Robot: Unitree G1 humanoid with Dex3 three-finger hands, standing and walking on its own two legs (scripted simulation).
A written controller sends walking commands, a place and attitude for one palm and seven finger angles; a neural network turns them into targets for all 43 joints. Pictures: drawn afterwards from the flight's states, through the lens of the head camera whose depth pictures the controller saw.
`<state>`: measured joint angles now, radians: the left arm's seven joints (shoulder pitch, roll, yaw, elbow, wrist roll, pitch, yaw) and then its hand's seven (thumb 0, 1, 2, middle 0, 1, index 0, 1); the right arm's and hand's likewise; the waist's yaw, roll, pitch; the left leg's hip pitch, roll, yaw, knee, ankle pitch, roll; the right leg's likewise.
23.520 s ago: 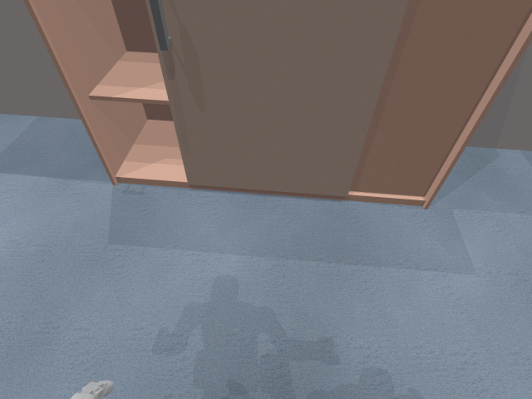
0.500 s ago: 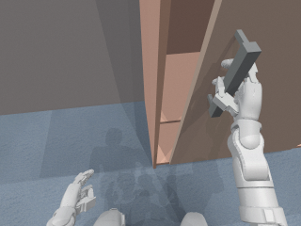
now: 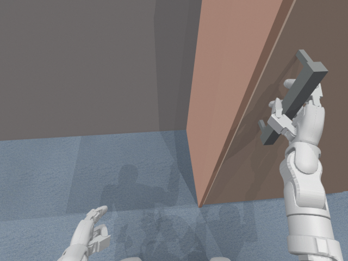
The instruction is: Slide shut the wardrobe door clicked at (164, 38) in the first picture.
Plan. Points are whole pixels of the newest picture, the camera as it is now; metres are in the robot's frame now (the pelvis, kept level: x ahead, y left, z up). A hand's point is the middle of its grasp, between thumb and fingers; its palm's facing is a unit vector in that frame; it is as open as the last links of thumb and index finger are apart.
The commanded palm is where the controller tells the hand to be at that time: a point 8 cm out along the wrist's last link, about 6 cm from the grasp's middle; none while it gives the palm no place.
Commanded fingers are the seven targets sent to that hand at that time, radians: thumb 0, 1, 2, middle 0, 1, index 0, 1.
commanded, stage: step sideways, sliding the door along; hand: right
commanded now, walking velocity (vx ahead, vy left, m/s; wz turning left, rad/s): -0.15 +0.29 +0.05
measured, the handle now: (282, 103) +0.41 -0.24 +0.13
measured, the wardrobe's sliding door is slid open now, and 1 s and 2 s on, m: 0.00 0.00 0.00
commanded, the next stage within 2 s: stop walking and hold the door there in 0.12 s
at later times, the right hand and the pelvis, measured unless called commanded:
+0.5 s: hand (278, 117) +0.37 -0.22 +0.14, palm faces +0.41 +0.88 -0.24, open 6.5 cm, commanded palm +0.33 -0.23 +0.14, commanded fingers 0.00 -0.90 -0.90 0.45 1.40 0.45 1.40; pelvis +0.02 +0.04 +0.02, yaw +5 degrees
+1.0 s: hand (278, 117) +0.37 -0.22 +0.14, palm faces +0.37 +0.90 -0.22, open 6.3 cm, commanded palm +0.33 -0.24 +0.14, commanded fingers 0.00 -0.90 -0.90 0.45 1.40 0.45 1.40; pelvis +0.01 +0.01 +0.02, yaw +8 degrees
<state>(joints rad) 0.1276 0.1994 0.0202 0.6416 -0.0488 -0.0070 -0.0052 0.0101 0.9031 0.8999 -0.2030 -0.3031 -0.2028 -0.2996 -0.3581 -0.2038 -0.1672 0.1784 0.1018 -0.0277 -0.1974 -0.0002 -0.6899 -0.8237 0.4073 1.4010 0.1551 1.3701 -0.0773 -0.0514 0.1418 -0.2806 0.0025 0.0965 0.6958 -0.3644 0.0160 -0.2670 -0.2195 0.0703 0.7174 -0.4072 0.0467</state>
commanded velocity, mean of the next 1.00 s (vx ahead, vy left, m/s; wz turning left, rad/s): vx -0.05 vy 0.03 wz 0.01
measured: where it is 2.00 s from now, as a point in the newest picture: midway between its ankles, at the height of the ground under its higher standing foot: outside the picture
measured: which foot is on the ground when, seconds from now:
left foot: down 0.00-1.00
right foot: down 0.00-0.24, up 0.26-0.38, down 0.40-1.00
